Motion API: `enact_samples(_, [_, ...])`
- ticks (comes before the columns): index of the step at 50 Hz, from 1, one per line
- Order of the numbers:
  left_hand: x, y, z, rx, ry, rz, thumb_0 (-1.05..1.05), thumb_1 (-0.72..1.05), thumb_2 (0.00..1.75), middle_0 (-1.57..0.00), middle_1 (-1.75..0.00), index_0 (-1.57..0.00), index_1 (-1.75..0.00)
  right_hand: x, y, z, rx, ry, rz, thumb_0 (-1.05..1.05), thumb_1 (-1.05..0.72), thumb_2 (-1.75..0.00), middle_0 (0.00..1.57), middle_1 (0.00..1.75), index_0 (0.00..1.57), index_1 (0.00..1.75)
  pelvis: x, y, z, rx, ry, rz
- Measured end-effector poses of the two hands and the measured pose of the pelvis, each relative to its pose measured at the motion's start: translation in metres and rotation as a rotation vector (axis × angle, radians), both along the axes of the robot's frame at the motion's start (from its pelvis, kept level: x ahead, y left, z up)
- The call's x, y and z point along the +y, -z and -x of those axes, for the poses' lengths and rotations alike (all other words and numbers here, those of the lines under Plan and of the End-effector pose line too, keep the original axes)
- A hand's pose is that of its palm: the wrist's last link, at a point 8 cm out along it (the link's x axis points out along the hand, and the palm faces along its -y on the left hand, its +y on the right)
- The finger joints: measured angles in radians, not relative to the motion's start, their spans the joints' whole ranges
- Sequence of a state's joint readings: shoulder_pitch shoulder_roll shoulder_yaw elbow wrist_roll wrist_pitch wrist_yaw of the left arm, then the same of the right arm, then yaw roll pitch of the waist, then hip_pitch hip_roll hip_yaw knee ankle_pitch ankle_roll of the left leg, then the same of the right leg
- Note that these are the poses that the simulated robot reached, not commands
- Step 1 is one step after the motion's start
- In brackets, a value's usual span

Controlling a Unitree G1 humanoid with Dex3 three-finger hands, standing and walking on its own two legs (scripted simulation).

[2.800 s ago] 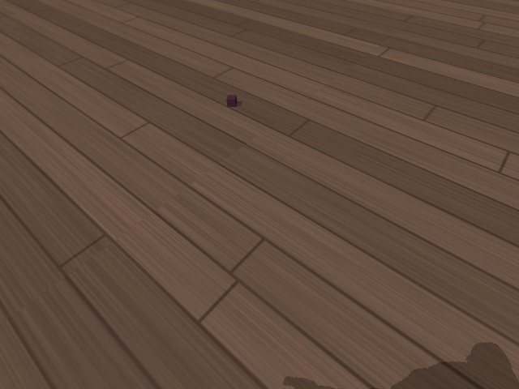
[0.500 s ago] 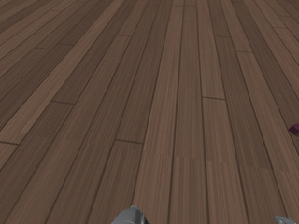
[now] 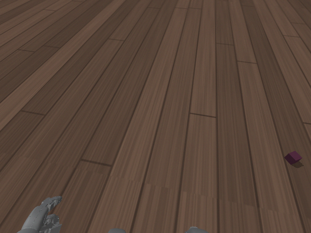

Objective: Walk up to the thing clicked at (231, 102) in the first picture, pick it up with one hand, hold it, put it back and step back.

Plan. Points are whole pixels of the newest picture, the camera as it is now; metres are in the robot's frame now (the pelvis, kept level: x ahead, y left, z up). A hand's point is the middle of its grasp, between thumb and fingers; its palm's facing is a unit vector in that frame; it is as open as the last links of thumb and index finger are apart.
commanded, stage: walk up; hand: left
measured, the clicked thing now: (292, 157) +0.72 -0.97 -0.70
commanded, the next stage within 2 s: none
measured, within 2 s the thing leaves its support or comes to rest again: neither
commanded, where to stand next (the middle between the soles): +0.48 -1.34 m, yaw +28 degrees
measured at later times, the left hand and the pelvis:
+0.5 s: hand (139, 229) +0.17 +0.06 -0.14, palm faces +0.06 -0.96 -0.29, open 7.4 cm; pelvis +0.13 -0.22 +0.01, yaw +9 degrees
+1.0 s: hand (216, 217) +0.21 -0.16 -0.14, palm faces +0.21 -0.92 -0.35, open 7.4 cm; pelvis +0.23 -0.45 +0.02, yaw +19 degrees
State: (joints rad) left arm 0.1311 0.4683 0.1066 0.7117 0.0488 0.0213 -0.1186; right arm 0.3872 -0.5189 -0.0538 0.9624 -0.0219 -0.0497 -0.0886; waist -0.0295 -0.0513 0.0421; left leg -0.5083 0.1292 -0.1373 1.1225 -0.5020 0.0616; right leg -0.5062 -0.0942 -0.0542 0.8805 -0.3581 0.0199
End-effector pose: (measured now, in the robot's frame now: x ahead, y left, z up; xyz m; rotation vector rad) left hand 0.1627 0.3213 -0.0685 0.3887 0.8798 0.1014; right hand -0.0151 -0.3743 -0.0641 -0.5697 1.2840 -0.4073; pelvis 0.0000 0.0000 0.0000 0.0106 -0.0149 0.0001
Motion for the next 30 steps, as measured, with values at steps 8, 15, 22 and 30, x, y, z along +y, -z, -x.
enact_samples(8, [-0.053, -0.014, 0.06, 0.16, -0.215, -0.008, 0.01, 0.9, 0.9, -0.2, -0.3, -0.21, -0.3, -0.047, -0.018, -0.127, -0.1, -0.164, -0.081, 0.01, -0.9, -0.9, 0.2, 0.3, 0.21, 0.3, -0.069, -0.032, -0.047, 0.001, -0.067, 0.01])
enact_samples(15, [-0.104, 0.018, 0.082, 0.267, -0.323, 0.012, 0.01, 0.91, 0.9, -0.2, -0.3, -0.2, -0.3, -0.08, -0.018, -0.204, -0.117, -0.28, -0.088, 0.01, -0.9, -0.9, 0.21, 0.3, 0.21, 0.31, -0.125, -0.018, -0.093, 0.002, -0.118, 0.01])
enact_samples(22, [-0.184, 0.036, 0.032, 0.293, -0.233, 0.073, 0.01, 0.91, 0.9, -0.2, -0.3, -0.2, -0.3, -0.144, -0.024, -0.228, -0.171, -0.247, -0.034, 0.0, -0.9, -0.9, 0.21, 0.31, 0.21, 0.31, -0.184, -0.014, -0.116, -0.015, -0.141, -0.025])
enact_samples(30, [-0.256, 0.03, -0.045, 0.149, -0.222, 0.048, 0.01, 0.91, 0.9, -0.2, -0.3, -0.21, -0.3, -0.256, -0.02, -0.256, -0.113, -0.313, -0.007, 0.01, -0.89, -0.89, 0.21, 0.31, 0.22, 0.31, -0.283, -0.001, -0.152, 0.0, -0.188, -0.011])
